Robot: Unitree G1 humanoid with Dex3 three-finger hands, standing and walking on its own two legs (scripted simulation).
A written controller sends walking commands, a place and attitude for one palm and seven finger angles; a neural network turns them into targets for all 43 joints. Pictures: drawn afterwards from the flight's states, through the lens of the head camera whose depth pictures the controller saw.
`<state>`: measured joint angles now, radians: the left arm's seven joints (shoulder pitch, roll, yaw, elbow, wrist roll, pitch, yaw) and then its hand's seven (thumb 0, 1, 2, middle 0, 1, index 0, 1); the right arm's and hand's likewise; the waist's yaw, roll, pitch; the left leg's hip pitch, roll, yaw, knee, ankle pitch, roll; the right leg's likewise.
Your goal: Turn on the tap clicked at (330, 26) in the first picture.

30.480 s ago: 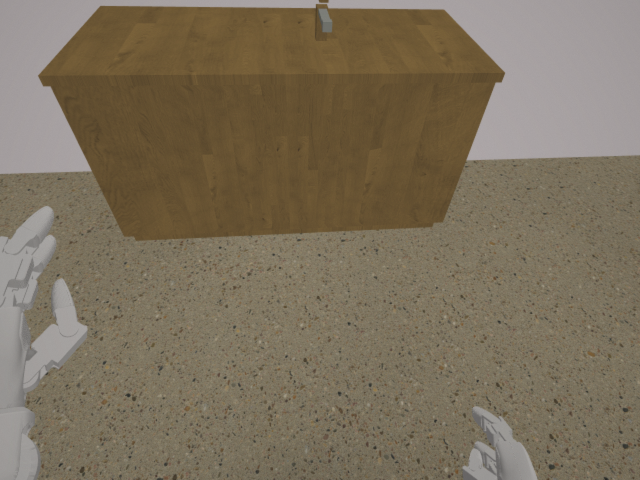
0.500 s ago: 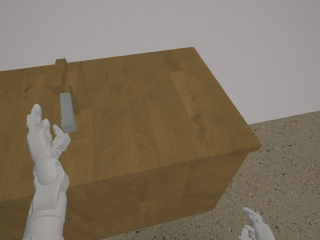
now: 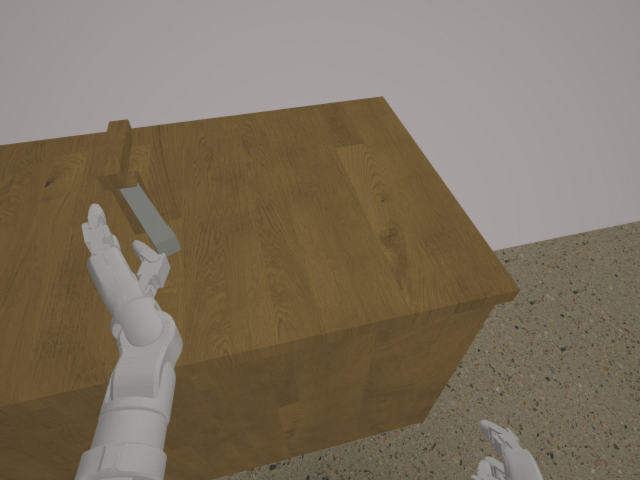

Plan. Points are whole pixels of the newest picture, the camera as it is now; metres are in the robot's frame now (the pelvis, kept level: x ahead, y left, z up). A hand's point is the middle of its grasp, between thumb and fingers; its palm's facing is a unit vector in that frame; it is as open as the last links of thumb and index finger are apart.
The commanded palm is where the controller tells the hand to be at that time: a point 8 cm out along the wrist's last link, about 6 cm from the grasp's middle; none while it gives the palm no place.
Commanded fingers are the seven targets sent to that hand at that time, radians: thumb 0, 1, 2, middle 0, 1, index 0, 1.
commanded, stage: push the lever round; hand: left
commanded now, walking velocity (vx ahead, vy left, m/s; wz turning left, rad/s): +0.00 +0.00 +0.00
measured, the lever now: (164, 242) +0.38 +0.23 +0.09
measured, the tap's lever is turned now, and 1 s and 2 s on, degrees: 24 50 75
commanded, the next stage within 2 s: lift the hand up off the lever in 1.46 s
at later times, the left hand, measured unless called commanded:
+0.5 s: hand (200, 241) +0.39 +0.19 +0.09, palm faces +0.73 -0.68 -0.07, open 7.8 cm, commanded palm +0.34 +0.21 +0.09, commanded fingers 0.00 0.90 0.90 -0.15 -0.15 -0.15 -0.15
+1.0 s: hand (218, 230) +0.41 +0.17 +0.09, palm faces +0.78 -0.61 -0.10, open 7.7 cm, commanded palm +0.37 +0.18 +0.09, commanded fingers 0.00 0.90 0.90 -0.15 -0.15 -0.15 -0.15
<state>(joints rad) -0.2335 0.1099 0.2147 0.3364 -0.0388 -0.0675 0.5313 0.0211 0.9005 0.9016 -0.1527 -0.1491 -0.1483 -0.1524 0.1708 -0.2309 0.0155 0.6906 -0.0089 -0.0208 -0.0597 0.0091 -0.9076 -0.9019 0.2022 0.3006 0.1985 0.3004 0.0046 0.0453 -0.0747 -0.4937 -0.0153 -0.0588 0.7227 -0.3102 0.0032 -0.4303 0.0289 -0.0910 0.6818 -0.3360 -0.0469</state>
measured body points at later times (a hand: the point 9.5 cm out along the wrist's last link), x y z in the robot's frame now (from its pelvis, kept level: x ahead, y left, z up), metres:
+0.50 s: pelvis +0.00 -0.01 +0.00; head +0.01 -0.02 +0.45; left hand +0.35 +0.22 +0.10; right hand +0.15 -0.25 -0.11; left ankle +0.04 +0.11 -0.72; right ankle +0.01 -0.09 -0.72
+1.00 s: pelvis +0.00 -0.02 -0.01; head +0.01 -0.03 +0.44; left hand +0.36 +0.20 +0.10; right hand +0.14 -0.26 -0.12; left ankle +0.04 +0.11 -0.72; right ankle +0.01 -0.09 -0.72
